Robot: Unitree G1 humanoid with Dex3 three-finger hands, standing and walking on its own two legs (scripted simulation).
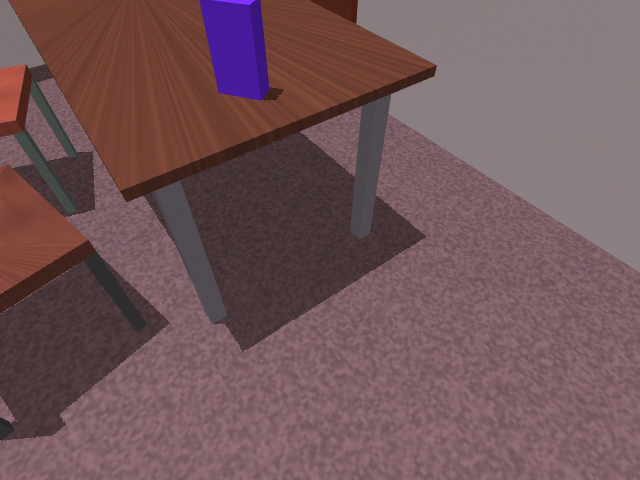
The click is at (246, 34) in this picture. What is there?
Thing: carton on end
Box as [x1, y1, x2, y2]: [199, 0, 268, 100]
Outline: 199,0 218,92 260,100 268,91 260,1
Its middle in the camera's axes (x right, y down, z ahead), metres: -0.19 -0.46 +0.92
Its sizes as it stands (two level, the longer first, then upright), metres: 0.118 0.053 0.214
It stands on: a support 0.74 m high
